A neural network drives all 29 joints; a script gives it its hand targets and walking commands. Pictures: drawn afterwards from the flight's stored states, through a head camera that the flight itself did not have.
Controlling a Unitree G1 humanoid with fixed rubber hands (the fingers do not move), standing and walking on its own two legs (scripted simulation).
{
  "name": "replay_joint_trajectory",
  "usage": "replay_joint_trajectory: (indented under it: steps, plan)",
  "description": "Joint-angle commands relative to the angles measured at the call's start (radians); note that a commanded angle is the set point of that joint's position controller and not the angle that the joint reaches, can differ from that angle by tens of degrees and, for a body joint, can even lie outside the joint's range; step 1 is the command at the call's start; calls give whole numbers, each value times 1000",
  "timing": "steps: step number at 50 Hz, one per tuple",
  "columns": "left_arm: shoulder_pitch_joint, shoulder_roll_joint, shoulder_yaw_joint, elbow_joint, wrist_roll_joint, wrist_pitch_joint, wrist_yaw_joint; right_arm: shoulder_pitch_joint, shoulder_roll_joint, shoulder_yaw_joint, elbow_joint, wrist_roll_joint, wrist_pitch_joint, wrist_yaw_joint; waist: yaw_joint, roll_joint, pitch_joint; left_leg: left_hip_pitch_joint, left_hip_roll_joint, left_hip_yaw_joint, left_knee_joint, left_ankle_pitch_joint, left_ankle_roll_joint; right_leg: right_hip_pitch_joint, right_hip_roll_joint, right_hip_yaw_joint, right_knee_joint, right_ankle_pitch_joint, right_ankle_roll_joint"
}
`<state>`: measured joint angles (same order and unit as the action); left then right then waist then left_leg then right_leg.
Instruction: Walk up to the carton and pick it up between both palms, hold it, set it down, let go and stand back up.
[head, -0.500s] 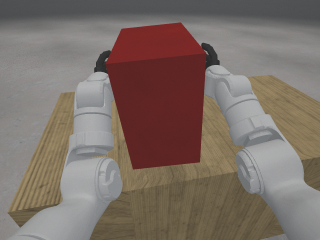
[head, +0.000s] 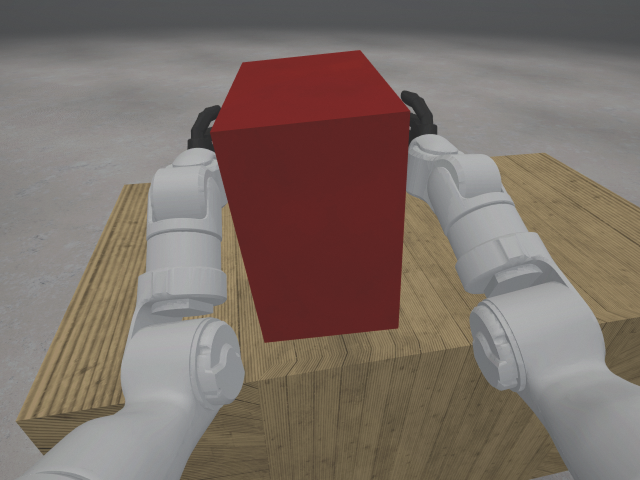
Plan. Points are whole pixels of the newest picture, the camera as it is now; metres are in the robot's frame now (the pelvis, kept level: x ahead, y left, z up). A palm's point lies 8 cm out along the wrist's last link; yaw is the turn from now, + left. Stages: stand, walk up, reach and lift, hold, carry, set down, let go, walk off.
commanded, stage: hold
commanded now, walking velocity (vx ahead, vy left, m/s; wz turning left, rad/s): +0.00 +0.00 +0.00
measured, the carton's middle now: (315, 186) +0.39 +0.00 +0.24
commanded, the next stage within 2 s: set down in 1.60 s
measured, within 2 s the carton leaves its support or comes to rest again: neither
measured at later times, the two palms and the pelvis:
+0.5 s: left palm (206, 159) +0.38 +0.13 +0.29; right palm (419, 149) +0.37 -0.12 +0.30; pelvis +0.00 +0.00 +0.00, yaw +0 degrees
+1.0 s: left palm (206, 162) +0.38 +0.13 +0.29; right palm (421, 149) +0.37 -0.12 +0.30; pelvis +0.00 +0.00 +0.00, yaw -1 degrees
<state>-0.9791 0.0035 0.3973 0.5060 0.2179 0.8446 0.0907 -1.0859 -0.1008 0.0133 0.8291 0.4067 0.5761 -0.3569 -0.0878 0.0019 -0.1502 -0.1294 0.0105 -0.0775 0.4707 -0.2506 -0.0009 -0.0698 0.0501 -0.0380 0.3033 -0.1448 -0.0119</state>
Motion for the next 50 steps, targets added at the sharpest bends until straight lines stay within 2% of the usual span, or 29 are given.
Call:
replay_joint_trajectory:
  steps: [1,3,5,10,12,14,15,17,18,20,22,24,26,27,29,30,31,32,33,34,35,36,38,39,41,42,45,47,50]
  plan:
    - [-999,-670,-428,-112,-153,-111,-102,-952,807,200,-306,147,-12,105,-18,64,-333,18,-30,-3,-85,187,-51,67,22,29,-22,101,65]
    - [-993,-673,-428,-127,-155,-113,-93,-930,807,216,-288,162,-8,108,-2,71,-346,39,-31,1,-76,243,-55,76,34,23,-13,149,64]
    - [-988,-704,-489,-236,-185,-117,-89,-903,820,252,-361,196,-15,98,-27,111,-464,93,-40,-1,-27,373,-76,126,38,24,16,269,63]
    - [-970,-676,-427,-124,-157,-106,-89,-944,800,212,-324,161,-6,105,1,60,-344,25,-34,2,-81,199,-55,71,36,19,-18,104,63]
    - [-954,-654,-416,-123,-144,-108,-89,-945,829,240,-346,166,-13,109,27,32,-371,17,-34,10,-82,207,-39,100,33,25,-15,130,72]
    - [-970,-665,-410,-105,-135,-104,-92,-958,796,219,-309,154,-9,109,0,54,-347,27,-33,6,-78,207,-45,84,34,29,-15,127,64]
    - [-970,-639,-358,-32,-115,-102,-98,-966,800,198,-275,146,-2,111,30,30,-272,-4,-38,14,-92,150,-33,59,25,31,-33,72,69]
    - [-935,-645,-376,-43,-126,-102,-108,-949,804,215,-303,158,-9,106,18,32,-308,8,-43,15,-87,188,-35,93,19,44,-32,124,71]
    - [-932,-639,-352,9,-117,-99,-113,-922,771,175,-230,140,3,103,0,30,-247,3,-38,12,-96,158,-33,64,18,42,-40,97,69]
    - [-969,-663,-388,-40,-155,-109,-113,-968,785,181,-301,150,-16,102,-18,46,-323,27,-42,11,-82,189,-46,71,21,35,-34,124,63]
    - [-979,-679,-411,-78,-170,-119,-112,-978,809,202,-328,169,-22,97,-8,50,-375,37,-41,3,-62,244,-50,84,28,39,-22,172,67]
    - [-966,-677,-406,-55,-160,-117,-111,-978,783,195,-329,171,-15,91,-23,71,-376,45,-43,2,-55,265,-60,101,25,35,-18,207,68]
    - [-967,-683,-433,-116,-168,-121,-106,-938,794,210,-350,179,-11,86,-35,85,-395,78,-49,4,-38,318,-71,96,29,37,-15,252,70]
    - [-974,-678,-425,-134,-164,-118,-105,-951,803,220,-356,190,-9,84,-21,67,-400,83,-42,0,-32,337,-70,99,33,33,-6,267,72]
    - [-932,-683,-453,-178,-165,-111,-103,-917,788,248,-397,212,-9,78,-20,99,-443,115,-41,-6,-23,402,-81,125,35,34,-1,319,69]
    - [-936,-677,-454,-174,-170,-107,-103,-911,782,246,-382,207,-1,79,-31,85,-430,110,-37,-9,-22,400,-83,127,45,27,-2,299,69]
    - [-901,-687,-456,-173,-163,-100,-102,-916,782,263,-423,210,-2,78,-21,80,-419,111,-43,2,-24,396,-83,136,42,25,-3,296,72]
    - [-890,-661,-411,-107,-145,-89,-107,-916,770,242,-379,193,9,80,-7,55,-328,68,-43,3,-44,324,-68,108,34,29,-19,242,75]
    - [-891,-657,-419,-157,-145,-94,-108,-905,778,249,-391,197,4,83,-1,51,-354,77,-40,8,-53,331,-68,113,35,23,-14,251,76]
    - [-867,-652,-416,-130,-131,-87,-113,-855,763,238,-346,183,9,83,-19,56,-307,66,-46,12,-61,306,-66,105,34,25,-27,232,72]
    - [-893,-658,-437,-186,-138,-91,-112,-860,764,243,-360,186,5,84,-15,70,-328,89,-39,6,-58,340,-72,99,37,25,-22,243,67]
    - [-897,-654,-415,-127,-117,-82,-116,-879,745,218,-322,176,8,87,-16,78,-277,74,-34,3,-65,294,-73,78,33,27,-28,192,62]
    - [-951,-705,-479,-201,-162,-92,-111,-907,776,232,-381,186,-3,97,-24,117,-352,77,-31,1,-54,331,-85,101,46,22,-18,197,54]
    - [-989,-696,-486,-206,-163,-96,-104,-920,777,228,-342,189,1,103,-28,126,-337,78,-32,1,-54,320,-85,83,44,23,-20,175,52]
    - [-967,-679,-442,-133,-153,-96,-100,-921,786,224,-315,174,4,103,-16,74,-309,71,-33,2,-57,274,-70,60,38,23,-23,163,55]
    - [-977,-703,-476,-196,-173,-105,-94,-940,809,242,-375,183,-9,103,-16,80,-375,74,-33,0,-46,308,-76,74,42,21,-10,191,56]
    - [-987,-700,-456,-150,-177,-109,-88,-980,823,241,-385,187,-11,103,6,62,-370,42,-35,5,-53,259,-60,72,39,29,-15,150,58]
    - [-996,-700,-464,-147,-173,-108,-80,-972,809,228,-350,178,-8,104,-10,85,-346,46,-29,-4,-60,265,-63,63,41,24,-17,146,56]
    - [-933,-675,-424,-114,-151,-100,-88,-921,796,240,-328,181,0,96,3,54,-349,57,-35,6,-54,274,-57,94,33,28,-18,185,67]
